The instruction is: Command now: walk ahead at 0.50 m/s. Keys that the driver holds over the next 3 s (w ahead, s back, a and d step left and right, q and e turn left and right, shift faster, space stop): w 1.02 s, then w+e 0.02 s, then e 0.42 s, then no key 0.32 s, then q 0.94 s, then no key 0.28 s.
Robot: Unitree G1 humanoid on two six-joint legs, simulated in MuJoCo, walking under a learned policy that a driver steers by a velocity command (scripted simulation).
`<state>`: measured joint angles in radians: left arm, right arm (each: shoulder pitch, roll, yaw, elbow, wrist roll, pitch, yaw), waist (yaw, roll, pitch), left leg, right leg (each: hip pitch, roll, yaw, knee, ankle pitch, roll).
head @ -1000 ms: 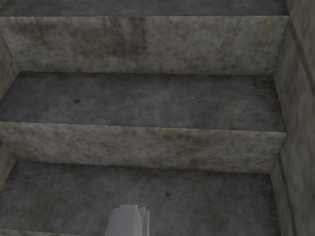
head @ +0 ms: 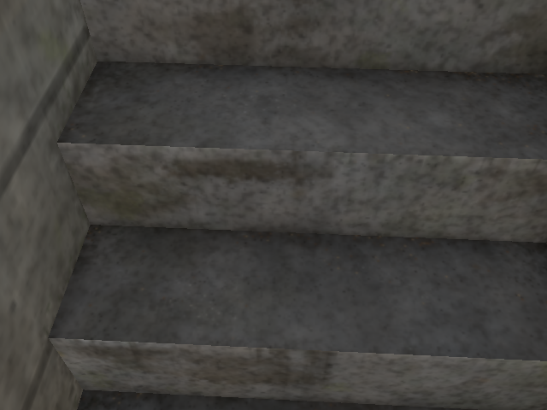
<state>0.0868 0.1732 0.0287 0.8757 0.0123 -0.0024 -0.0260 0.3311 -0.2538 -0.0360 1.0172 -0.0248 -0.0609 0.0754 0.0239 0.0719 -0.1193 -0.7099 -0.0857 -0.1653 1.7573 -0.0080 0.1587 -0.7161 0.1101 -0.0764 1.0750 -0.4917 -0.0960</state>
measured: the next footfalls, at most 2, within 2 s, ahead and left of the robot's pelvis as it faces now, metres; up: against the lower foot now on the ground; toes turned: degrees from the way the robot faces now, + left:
left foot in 0.24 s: +0.33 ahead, +0.20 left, +0.20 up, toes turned -2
right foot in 0.72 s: +0.55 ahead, -0.02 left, +0.41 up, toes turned -4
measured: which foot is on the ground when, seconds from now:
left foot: up 0.00-0.22, down 0.24-0.78, up 0.80-1.00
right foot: down 0.00-0.28, up 0.30-0.70, down 0.72-1.00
